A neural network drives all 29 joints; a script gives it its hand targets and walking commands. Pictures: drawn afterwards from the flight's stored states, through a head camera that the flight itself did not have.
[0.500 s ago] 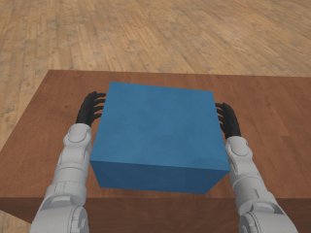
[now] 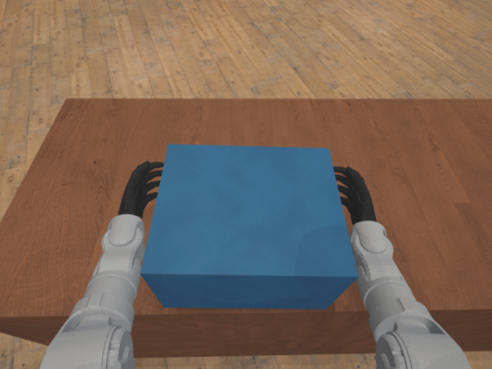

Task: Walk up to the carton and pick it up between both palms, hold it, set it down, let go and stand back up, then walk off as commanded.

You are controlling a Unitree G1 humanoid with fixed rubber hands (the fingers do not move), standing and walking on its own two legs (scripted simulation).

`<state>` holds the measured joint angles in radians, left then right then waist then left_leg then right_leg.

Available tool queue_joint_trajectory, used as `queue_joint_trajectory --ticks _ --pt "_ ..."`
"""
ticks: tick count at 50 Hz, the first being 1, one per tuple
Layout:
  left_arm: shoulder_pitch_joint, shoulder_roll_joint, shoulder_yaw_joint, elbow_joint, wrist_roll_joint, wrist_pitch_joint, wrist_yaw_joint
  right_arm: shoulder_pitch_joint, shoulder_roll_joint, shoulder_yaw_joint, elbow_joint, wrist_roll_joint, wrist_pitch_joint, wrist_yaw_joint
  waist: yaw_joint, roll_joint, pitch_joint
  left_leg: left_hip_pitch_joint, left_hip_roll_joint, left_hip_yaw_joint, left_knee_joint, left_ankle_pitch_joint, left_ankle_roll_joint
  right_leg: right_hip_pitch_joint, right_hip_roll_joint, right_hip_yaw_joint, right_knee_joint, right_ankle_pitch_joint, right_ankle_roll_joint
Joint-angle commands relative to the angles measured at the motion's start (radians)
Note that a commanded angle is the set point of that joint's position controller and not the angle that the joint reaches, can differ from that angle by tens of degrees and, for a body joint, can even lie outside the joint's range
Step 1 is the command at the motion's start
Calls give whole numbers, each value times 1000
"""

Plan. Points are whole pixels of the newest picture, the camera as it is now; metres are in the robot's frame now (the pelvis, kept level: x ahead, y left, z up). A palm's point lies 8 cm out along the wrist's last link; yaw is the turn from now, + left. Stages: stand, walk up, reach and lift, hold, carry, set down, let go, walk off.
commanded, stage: set down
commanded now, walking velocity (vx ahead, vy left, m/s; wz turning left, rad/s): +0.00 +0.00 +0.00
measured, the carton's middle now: (247, 226) +0.37 +0.04 -0.02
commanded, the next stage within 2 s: none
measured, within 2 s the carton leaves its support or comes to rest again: rests again in 0.16 s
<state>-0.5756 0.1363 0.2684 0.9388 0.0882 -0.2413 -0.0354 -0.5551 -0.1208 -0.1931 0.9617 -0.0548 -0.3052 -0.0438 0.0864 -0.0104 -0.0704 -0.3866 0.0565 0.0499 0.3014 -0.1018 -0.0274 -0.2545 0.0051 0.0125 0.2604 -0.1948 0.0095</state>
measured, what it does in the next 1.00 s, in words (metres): stands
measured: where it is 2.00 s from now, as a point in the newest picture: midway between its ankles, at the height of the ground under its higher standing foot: outside the picture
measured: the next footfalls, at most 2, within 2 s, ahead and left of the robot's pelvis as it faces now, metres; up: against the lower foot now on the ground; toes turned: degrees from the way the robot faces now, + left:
none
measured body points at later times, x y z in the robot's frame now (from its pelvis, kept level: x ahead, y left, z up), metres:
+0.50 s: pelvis -0.01 +0.01 +0.00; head +0.07 +0.01 +0.44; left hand +0.37 +0.24 +0.01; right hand +0.40 -0.15 +0.01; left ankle +0.01 +0.13 -0.75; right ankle -0.06 -0.12 -0.75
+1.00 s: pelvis -0.01 +0.01 +0.00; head +0.07 +0.01 +0.44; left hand +0.37 +0.24 +0.00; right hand +0.40 -0.15 +0.01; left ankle +0.01 +0.13 -0.75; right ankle -0.06 -0.12 -0.75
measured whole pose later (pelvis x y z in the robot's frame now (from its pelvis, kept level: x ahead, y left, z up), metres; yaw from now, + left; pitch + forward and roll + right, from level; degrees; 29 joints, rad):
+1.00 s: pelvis -0.01 +0.01 +0.00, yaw +0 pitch +14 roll -1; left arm -0.67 0.17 0.29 1.25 0.08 -0.50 -0.01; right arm -0.65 -0.12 -0.27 1.20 -0.12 -0.49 -0.04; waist 0.07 0.00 -0.10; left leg -0.50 0.06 0.04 0.37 -0.11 -0.02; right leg -0.37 0.00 0.01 0.33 -0.21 0.02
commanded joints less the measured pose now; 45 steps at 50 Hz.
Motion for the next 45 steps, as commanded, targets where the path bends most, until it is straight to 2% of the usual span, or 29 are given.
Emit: queue_joint_trajectory --ticks 1,5,6,7,8,9,13,14,16,17,19,22,23,26,27,28,29,33,37,39,40,41,42,43,44,45 --pt "-547 -591 -291 -159 10 -121 -89 -565 629 365 -161 -44 -105 96 8 25 -619 367 -45 55 117 551 -22 91 18 -44 57 565 23" --pt "-522 -597 -289 -100 13 -150 -93 -565 639 375 -134 -52 -127 94 16 4 -615 325 -43 54 116 538 -15 94 18 -42 60 574 23" --pt "-521 -598 -291 -100 8 -163 -92 -560 635 378 -139 -51 -135 95 14 14 -624 333 -43 52 121 554 -18 88 16 -42 60 588 23" --pt "-546 -595 -307 -106 -2 -170 -91 -575 617 382 -132 -50 -141 95 -1 16 -636 335 -40 43 128 569 -20 78 17 -48 65 595 22" --pt "-528 -590 -304 -100 -3 -181 -91 -555 632 384 -129 -47 -149 95 11 13 -632 334 -40 42 133 578 -19 66 19 -47 66 587 20" --pt "-533 -597 -316 -108 -6 -192 -90 -543 635 383 -108 -48 -154 94 -3 18 -640 341 -37 37 131 572 -20 57 20 -43 63 581 18" --pt "-534 -593 -302 -44 -1 -212 -98 -547 640 361 -88 -77 -165 97 0 -10 -612 308 -41 41 119 509 -9 46 13 -41 53 526 22" --pt "-557 -579 -300 -35 -1 -220 -98 -540 627 350 -49 -81 -161 100 -12 4 -604 314 -39 37 118 505 -9 43 13 -49 54 510 20" --pt "-568 -588 -315 -27 -3 -231 -95 -535 621 337 -24 -85 -167 106 -16 32 -608 338 -33 33 121 516 -19 1 17 -56 45 460 12" --pt "-567 -581 -298 -21 -2 -235 -93 -547 617 334 -22 -82 -171 109 -1 22 -608 345 -33 36 124 519 -20 -11 18 -53 44 440 15" --pt "-556 -590 -295 13 11 -244 -93 -539 619 318 4 -96 -177 109 -13 21 -593 344 -34 36 124 511 -21 -19 15 -53 39 431 10" --pt "-558 -586 -287 46 22 -253 -91 -541 611 290 31 -109 -184 114 -9 40 -596 346 -29 41 126 500 -23 -35 20 -56 31 376 2" --pt "-559 -587 -284 42 22 -258 -89 -549 614 293 32 -107 -189 117 3 38 -593 345 -30 39 125 500 -26 -43 19 -57 34 369 2" --pt "-573 -579 -287 57 14 -275 -85 -540 601 274 62 -114 -195 118 -25 41 -577 347 -28 36 128 483 -25 -58 21 -64 32 334 -2" --pt "-572 -573 -275 70 20 -275 -86 -550 599 257 71 -121 -193 119 -21 44 -568 347 -28 34 127 470 -24 -70 20 -67 26 314 -2" --pt "-575 -579 -278 77 19 -278 -88 -545 608 267 71 -125 -193 120 -9 24 -566 327 -28 38 124 443 -19 -69 17 -58 30 301 2" --pt "-574 -573 -272 89 22 -284 -87 -543 608 249 72 -132 -197 120 -23 27 -571 322 -29 41 120 435 -18 -69 18 -57 29 293 2" --pt "-570 -561 -246 121 42 -293 -84 -545 614 227 97 -143 -203 127 -8 24 -535 310 -27 43 120 411 -16 -78 16 -53 29 258 -1" --pt "-550 -560 -230 160 52 -295 -87 -537 603 209 118 -165 -209 127 -18 15 -519 294 -31 45 123 415 -15 -65 13 -57 36 281 3" --pt "-550 -541 -209 167 63 -305 -87 -527 612 209 132 -161 -213 126 -5 23 -509 285 -28 45 124 406 -15 -66 12 -52 39 270 3" --pt "-555 -544 -223 156 45 -311 -85 -537 599 215 122 -159 -219 125 -21 11 -518 291 -28 43 131 414 -17 -68 14 -56 47 272 3" --pt "-553 -545 -225 157 45 -312 -85 -535 592 202 131 -169 -220 124 -26 16 -510 286 -28 39 130 427 -19 -68 13 -59 44 298 4" --pt "-548 -525 -205 177 52 -310 -88 -538 586 208 141 -159 -222 124 -15 17 -503 283 -31 41 131 426 -17 -67 12 -53 46 296 7" --pt "-553 -526 -196 179 50 -316 -88 -527 593 193 155 -170 -223 122 -30 11 -499 273 -32 39 130 408 -15 -67 9 -54 44 294 10" --pt "-542 -510 -178 187 61 -317 -87 -514 605 196 164 -168 -221 121 -12 3 -485 262 -32 44 131 398 -9 -69 7 -45 49 281 12" --pt "-537 -510 -177 202 70 -313 -93 -516 607 198 163 -168 -220 122 -10 -2 -460 252 -32 48 126 389 -4 -60 7 -45 49 279 15"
